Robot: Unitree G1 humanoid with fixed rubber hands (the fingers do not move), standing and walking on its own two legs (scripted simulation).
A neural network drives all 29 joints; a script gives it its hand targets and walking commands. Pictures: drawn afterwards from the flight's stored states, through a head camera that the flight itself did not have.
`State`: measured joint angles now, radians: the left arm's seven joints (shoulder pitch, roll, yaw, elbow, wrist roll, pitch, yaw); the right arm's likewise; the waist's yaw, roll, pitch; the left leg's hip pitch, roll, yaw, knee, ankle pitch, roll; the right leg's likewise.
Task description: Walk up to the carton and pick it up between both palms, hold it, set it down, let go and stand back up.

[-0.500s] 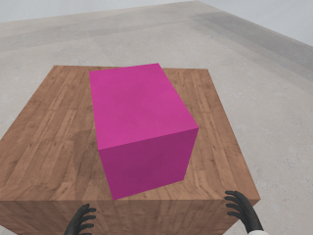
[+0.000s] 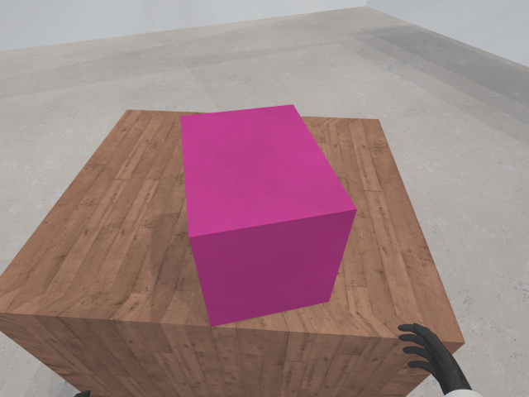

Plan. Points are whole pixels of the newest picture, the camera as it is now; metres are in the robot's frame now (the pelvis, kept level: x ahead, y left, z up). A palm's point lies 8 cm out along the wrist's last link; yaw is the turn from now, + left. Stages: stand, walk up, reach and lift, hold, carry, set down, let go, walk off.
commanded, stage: stand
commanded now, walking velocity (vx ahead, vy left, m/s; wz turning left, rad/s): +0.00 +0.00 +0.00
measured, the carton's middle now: (254, 208) +0.46 +0.05 +0.04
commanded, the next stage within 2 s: none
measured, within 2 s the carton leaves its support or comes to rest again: neither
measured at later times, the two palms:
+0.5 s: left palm out of the picture +0.09 +0.31 -0.09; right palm (445, 378) +0.19 -0.24 -0.03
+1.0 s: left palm out of the picture +0.10 +0.31 -0.09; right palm (446, 380) +0.19 -0.25 -0.03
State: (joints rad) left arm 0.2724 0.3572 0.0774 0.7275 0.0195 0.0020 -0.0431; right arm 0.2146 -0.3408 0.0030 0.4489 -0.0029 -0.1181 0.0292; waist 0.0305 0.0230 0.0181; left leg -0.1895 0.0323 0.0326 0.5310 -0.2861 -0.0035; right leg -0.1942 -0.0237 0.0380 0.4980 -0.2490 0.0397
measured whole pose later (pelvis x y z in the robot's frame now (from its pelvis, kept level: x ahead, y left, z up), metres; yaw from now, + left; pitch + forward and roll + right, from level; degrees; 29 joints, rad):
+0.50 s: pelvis +0.00 +0.02 +0.00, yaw +0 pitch -4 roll +0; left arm 0.22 0.34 0.04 0.82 0.02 -0.01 -0.03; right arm 0.16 -0.35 0.00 0.53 0.00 -0.10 0.02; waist 0.02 0.00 0.02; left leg -0.17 0.00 0.04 0.50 -0.27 0.02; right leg -0.17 -0.06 0.04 0.46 -0.23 0.07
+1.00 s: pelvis +0.00 +0.02 +0.00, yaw +0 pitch -4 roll +0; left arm 0.19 0.35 0.03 0.87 0.02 -0.01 -0.03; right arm 0.15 -0.37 0.01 0.55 0.01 -0.11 0.02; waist 0.02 0.00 0.03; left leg -0.15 -0.01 0.05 0.47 -0.25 0.03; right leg -0.15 -0.06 0.05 0.43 -0.21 0.07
